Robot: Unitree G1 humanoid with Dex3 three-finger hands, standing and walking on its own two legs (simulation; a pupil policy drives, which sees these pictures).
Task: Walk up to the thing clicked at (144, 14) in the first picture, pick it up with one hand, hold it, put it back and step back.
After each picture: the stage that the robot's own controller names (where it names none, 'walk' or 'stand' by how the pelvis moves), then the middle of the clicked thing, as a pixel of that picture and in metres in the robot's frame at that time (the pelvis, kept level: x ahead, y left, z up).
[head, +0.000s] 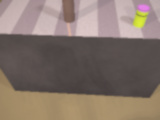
stand; (140, 16) +0.84 -0.30 -0.04
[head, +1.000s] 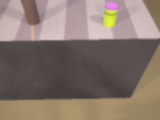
rise first; (110, 14) +0.78 -0.08 -0.01
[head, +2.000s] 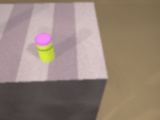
walk; (45, 48) +0.51 +0.23 -0.02
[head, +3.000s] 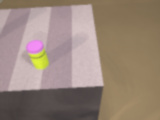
stand; (38, 55) +0.48 +0.23 -0.01
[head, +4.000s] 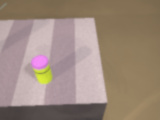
stand; (42, 70) +0.44 +0.20 -0.04
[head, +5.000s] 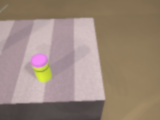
stand; (41, 68) +0.45 +0.21 -0.04
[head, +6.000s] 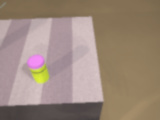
stand; (39, 69) +0.44 +0.22 -0.04
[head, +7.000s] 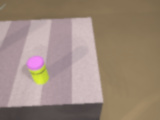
stand; (38, 70) +0.44 +0.22 -0.04
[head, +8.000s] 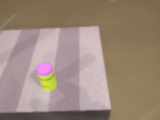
rise first; (47, 77) +0.43 +0.21 -0.04
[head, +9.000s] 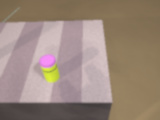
go down; (50, 69) +0.45 +0.20 -0.04
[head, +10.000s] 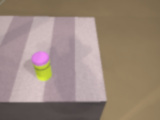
go down; (42, 66) +0.45 +0.19 -0.03
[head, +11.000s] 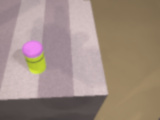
go down; (35, 58) +0.44 +0.18 +0.00
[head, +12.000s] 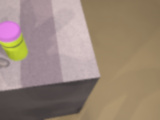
close in; (13, 42) +0.46 +0.20 +0.04
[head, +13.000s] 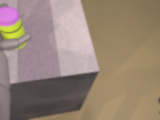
close; (12, 29) +0.50 +0.19 +0.06
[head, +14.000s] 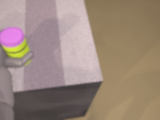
lift; (17, 48) +0.44 +0.20 +0.04
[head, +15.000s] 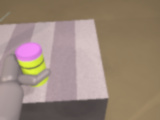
lift; (33, 65) +0.33 +0.17 +0.15
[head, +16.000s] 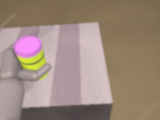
hold; (33, 59) +0.33 +0.16 +0.18
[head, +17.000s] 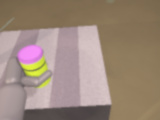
hold; (35, 67) +0.33 +0.17 +0.15
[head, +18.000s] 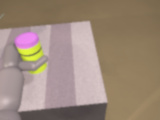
crouch; (32, 53) +0.38 +0.17 +0.15
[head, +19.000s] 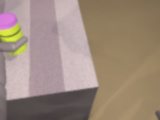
lower; (11, 34) +0.48 +0.21 +0.09
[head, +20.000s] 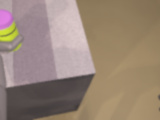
lower; (5, 32) +0.49 +0.20 +0.05
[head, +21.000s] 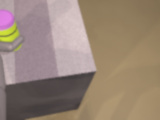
lower; (6, 32) +0.49 +0.20 +0.05
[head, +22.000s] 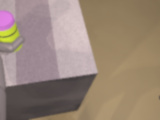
lower; (6, 33) +0.49 +0.20 +0.05
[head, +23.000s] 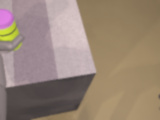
lower; (6, 31) +0.49 +0.19 +0.05
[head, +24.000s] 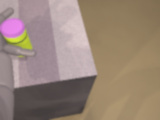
withdraw; (17, 38) +0.48 +0.18 +0.04
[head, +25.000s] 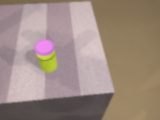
sink last; (46, 56) +0.46 +0.15 +0.01
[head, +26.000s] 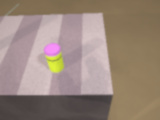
stand; (54, 58) +0.48 +0.18 +0.00
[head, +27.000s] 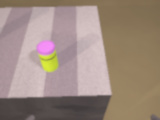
stand; (48, 56) +0.46 +0.17 +0.01
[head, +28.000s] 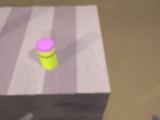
stand; (47, 54) +0.47 +0.17 +0.02
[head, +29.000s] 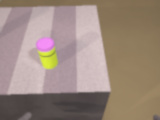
stand; (47, 53) +0.48 +0.17 +0.02
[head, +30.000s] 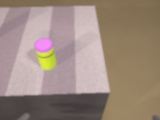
stand; (46, 54) +0.47 +0.17 +0.02
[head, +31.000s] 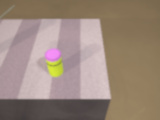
stand; (54, 63) +0.48 +0.16 -0.03
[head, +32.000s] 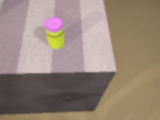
walk; (55, 33) +0.53 +0.13 -0.02
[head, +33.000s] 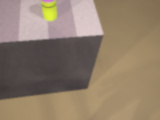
walk; (49, 6) +0.70 +0.20 -0.02
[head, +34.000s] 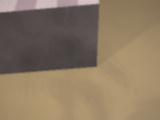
walk; out of the picture +1.01 +0.23 -0.02
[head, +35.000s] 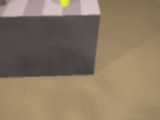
stand; out of the picture +1.06 +0.17 -0.03
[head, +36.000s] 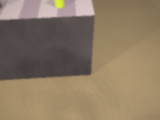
stand; out of the picture +1.08 +0.20 -0.04
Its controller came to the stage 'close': yes
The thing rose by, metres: 0.21
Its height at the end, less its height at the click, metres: +0.00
